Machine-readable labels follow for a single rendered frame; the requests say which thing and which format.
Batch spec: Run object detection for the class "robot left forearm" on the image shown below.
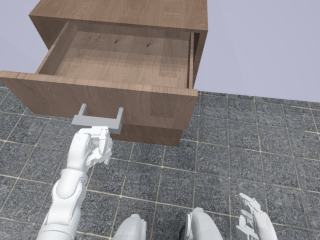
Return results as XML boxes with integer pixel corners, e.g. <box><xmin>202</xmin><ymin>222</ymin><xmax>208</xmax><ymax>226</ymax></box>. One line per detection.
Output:
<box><xmin>36</xmin><ymin>168</ymin><xmax>88</xmax><ymax>240</ymax></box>

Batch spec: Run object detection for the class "cabinet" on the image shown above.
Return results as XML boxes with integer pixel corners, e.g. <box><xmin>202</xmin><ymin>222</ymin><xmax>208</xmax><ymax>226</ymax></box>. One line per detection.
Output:
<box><xmin>28</xmin><ymin>0</ymin><xmax>208</xmax><ymax>147</ymax></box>

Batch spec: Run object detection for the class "right robot hand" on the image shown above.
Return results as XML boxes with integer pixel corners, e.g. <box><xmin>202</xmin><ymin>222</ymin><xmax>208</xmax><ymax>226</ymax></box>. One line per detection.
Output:
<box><xmin>236</xmin><ymin>193</ymin><xmax>278</xmax><ymax>240</ymax></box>

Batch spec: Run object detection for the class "right robot thigh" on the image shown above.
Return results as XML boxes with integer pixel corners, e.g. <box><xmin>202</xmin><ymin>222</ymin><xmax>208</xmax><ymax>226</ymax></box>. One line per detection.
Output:
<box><xmin>185</xmin><ymin>211</ymin><xmax>223</xmax><ymax>240</ymax></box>

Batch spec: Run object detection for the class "left robot hand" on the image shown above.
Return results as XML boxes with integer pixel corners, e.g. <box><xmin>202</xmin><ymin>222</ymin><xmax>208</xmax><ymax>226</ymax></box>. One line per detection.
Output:
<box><xmin>66</xmin><ymin>126</ymin><xmax>113</xmax><ymax>173</ymax></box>

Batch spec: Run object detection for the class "drawer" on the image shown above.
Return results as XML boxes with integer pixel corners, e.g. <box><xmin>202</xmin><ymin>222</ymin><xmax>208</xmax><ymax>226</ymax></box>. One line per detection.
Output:
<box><xmin>0</xmin><ymin>21</ymin><xmax>198</xmax><ymax>130</ymax></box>

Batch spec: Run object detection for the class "robot right shin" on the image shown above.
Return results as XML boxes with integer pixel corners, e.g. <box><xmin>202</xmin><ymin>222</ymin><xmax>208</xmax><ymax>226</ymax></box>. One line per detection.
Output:
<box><xmin>184</xmin><ymin>207</ymin><xmax>204</xmax><ymax>240</ymax></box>

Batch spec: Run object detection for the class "handle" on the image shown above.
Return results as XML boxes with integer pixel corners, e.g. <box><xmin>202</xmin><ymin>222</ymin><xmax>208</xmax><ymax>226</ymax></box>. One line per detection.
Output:
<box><xmin>71</xmin><ymin>103</ymin><xmax>124</xmax><ymax>134</ymax></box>

